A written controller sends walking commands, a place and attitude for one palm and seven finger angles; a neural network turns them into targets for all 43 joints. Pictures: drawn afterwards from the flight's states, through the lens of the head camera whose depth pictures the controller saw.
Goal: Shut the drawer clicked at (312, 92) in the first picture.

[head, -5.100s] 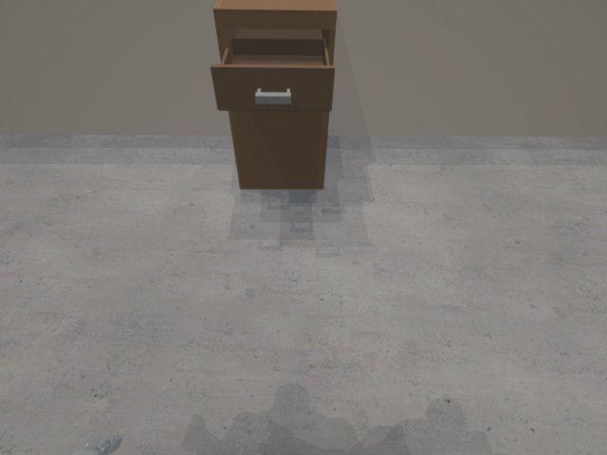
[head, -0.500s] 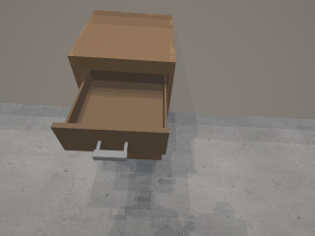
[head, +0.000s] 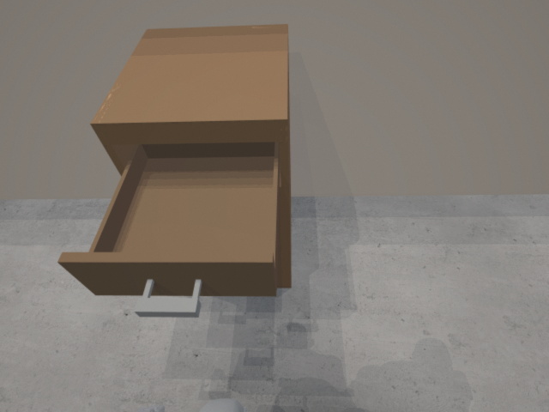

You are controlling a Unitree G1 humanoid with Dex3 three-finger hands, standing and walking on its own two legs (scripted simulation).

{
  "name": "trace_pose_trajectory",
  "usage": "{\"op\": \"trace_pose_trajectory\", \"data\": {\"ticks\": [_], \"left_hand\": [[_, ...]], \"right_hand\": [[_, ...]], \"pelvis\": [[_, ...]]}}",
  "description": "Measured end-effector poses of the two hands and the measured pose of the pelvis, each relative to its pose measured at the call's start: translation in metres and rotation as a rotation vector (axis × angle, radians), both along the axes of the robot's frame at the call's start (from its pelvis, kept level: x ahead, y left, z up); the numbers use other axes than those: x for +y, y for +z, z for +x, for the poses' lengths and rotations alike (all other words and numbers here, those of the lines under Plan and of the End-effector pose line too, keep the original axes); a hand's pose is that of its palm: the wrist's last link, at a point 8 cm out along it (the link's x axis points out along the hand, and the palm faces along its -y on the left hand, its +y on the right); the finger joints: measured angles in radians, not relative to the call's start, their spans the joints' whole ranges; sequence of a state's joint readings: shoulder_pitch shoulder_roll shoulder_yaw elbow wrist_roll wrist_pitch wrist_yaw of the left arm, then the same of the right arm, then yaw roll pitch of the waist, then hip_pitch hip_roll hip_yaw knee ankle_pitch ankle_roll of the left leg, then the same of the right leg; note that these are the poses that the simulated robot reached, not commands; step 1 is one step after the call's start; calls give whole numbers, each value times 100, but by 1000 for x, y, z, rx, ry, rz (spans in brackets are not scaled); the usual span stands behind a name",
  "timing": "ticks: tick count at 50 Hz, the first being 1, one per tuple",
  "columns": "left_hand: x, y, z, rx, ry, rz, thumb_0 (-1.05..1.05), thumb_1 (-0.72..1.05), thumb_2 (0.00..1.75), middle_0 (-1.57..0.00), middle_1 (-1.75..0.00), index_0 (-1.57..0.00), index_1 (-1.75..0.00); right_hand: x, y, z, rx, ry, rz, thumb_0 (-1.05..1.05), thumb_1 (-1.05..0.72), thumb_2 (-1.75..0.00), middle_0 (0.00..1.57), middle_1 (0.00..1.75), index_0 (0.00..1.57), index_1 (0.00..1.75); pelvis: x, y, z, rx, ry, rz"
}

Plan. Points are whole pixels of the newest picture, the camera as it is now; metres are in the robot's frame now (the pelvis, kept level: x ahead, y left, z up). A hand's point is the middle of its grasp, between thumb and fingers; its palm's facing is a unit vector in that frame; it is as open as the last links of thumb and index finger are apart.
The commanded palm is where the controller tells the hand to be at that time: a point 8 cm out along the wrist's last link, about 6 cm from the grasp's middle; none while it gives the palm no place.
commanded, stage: come to a stop and stand still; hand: left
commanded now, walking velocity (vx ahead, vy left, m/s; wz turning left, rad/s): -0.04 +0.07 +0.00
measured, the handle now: (171, 296) +0.31 +0.21 -0.09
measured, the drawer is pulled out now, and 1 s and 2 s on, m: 0.30 0.30 0.30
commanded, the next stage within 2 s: look again from close up in 1.08 s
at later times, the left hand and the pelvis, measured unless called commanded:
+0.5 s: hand out of the picture -0.07 +0.23 -0.18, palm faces +0.02 -0.99 -0.16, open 7.4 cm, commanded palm none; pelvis -0.04 +0.05 +0.01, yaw -1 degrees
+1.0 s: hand out of the picture +0.04 +0.16 -0.18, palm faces +0.01 -0.98 -0.21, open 7.2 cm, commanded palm none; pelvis -0.02 -0.02 -0.01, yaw +0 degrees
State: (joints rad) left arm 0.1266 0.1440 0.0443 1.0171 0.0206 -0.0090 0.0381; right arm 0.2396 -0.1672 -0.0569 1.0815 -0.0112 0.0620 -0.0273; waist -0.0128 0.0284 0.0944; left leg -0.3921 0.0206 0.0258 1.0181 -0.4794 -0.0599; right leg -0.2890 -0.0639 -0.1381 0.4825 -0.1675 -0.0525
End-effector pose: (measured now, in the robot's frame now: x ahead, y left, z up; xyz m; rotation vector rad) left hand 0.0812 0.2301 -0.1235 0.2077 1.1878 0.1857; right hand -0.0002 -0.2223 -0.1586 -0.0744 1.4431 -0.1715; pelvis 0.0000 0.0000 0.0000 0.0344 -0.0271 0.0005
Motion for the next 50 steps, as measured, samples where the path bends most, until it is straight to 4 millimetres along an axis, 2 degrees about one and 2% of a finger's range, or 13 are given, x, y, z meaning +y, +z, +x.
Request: {"op": "trace_pose_trajectory", "data": {"ticks": [6, 10, 12, 17, 22, 25, 28, 31, 35, 39, 44, 50], "left_hand": [[32, -6, -43, 54, 33, 14, 0, 92, 90, -21, -30, -21, -30], [56, -21, -73, 87, 53, -7, 0, 91, 90, -21, -30, -21, -30], [65, -29, -87, 114, 63, -27, 1, 91, 90, -21, -30, -21, -30], [69, -27, -118, 172, 84, -82, 1, 91, 90, -20, -30, -20, -30], [62, -26, -146, 254, 80, -109, 1, 91, 90, -20, -30, -20, -30], [55, -25, -155, 317, 58, -108, 1, 91, 90, -20, -30, -20, -30], [45, -22, -151, 341, 33, -99, 1, 91, 90, -20, -30, -20, -30], [34, -21, -136, 309, 1, -78, 1, 91, 90, -20, -30, -20, -30], [18, -22, -113, 236, -53, -27, 1, 91, 90, -20, -30, -20, -30], [1, -17, -91, 168, -59, -11, 1, 91, 90, -20, -30, -20, -30], [-12, -21, -65, 88, -46, -19, 1, 93, 90, -20, -30, -21, -30], [-19, -27, -48, 30, -20, -45, 1, 94, 90, -21, -30, -21, -30]], "right_hand": [[2, 10, 27, -121, 47, -46, 1, -91, -90, 20, 30, 20, 30], [16, 18, 27, -187, 70, -87, 0, -91, -90, 20, 30, 20, 30], [27, 21, 17, -197, 69, -104, 0, -91, -90, 20, 30, 20, 30], [54, 34, -17, -125, 78, -97, 1, -92, -90, 20, 30, 20, 30], [65, 35, -43, -63, 44, -81, 1, -92, -90, 20, 30, 21, 30], [66, 32, -57, -36, 10, -72, 1, -92, -90, 20, 30, 21, 30], [62, 27, -73, 2, -21, -59, 1, -91, -90, 20, 30, 21, 30], [52, 18, -89, 49, -43, -34, 1, -91, -90, 20, 30, 21, 30], [29, -2, -92, 70, -63, -4, 1, -91, -90, 20, 30, 21, 30], [11, -5, -71, 34, -42, 1, 1, -91, -90, 20, 30, 20, 30], [-6, 3, -27, -56, -2, -29, 1, -91, -90, 20, 30, 20, 30], [-21, 14, 17, -154, 47, -83, 1, -92, -90, 20, 30, 20, 30]], "pelvis": [[17, -1, -20, 4, -5, -6], [37, -7, -31, 7, -16, -32], [46, -9, -35, 1, -17, -38], [56, 5, -37, 11, 3, -51], [58, 8, -37, 37, -11, -35], [54, 7, -38, 49, -23, -25], [47, 6, -40, 52, -29, -20], [35, 2, -41, 53, -36, -9], [18, -10, -43, 71, -57, -2], [5, -9, -34, 66, -28, -31], [-9, -8, -25, 45, -11, -38], [-15, -8, -21, 20, -3, -36]]}}
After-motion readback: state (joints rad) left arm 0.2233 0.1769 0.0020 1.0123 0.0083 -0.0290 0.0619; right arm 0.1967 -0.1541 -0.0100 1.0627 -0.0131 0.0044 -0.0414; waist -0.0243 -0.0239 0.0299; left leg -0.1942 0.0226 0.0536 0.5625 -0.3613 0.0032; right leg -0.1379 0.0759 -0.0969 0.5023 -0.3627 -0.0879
